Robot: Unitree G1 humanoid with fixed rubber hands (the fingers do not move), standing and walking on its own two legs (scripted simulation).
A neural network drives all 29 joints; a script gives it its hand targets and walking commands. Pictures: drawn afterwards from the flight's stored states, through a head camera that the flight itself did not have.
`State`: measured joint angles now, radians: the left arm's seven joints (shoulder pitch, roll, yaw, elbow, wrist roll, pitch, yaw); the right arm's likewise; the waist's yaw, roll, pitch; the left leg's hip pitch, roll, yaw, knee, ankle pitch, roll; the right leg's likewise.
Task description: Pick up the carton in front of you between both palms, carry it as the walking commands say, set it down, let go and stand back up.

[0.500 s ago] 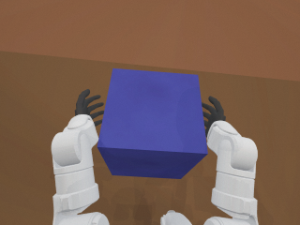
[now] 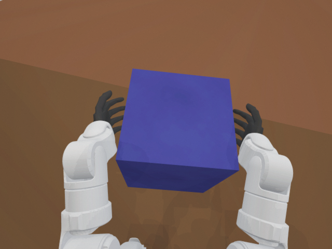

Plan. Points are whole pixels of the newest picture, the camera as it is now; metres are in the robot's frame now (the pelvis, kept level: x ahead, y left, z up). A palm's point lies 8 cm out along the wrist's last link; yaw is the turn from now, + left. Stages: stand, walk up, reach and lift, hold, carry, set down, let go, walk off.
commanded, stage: carry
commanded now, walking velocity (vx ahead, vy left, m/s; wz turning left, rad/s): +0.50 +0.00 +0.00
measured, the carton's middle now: (172, 139) +0.37 +0.03 +0.07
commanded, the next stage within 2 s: none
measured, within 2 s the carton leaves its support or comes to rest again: neither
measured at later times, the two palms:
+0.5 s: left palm (136, 44) +0.65 +0.17 +0.17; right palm (237, 55) +0.65 -0.14 +0.16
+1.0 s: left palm (150, 1) +0.96 +0.17 +0.19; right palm (228, 12) +0.92 -0.14 +0.18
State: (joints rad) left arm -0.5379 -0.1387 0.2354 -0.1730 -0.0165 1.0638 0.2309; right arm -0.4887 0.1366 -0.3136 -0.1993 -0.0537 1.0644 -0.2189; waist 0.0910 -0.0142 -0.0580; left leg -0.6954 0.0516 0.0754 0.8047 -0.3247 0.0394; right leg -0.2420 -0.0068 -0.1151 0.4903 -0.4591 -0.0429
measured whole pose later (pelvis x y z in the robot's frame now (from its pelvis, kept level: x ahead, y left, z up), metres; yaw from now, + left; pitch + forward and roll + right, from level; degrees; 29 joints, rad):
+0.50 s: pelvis +0.31 +0.00 +0.02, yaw +1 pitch +5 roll -2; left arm -0.56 -0.13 0.27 -0.11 0.05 1.07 0.22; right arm -0.52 0.09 -0.28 -0.12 0.00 1.10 -0.21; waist 0.03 0.03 -0.08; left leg -0.25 0.07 0.05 0.84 -0.50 -0.01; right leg -0.59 0.00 -0.18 0.72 -0.31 -0.09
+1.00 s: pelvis +0.60 +0.04 +0.06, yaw -1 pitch +5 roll +0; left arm -0.53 -0.13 0.34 -0.10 0.05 1.10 0.22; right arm -0.52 0.14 -0.28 -0.06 -0.01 1.11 -0.21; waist -0.10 -0.01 -0.08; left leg -0.45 0.00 0.13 0.61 -0.37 0.05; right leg -0.59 0.00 -0.03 1.33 -0.47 -0.03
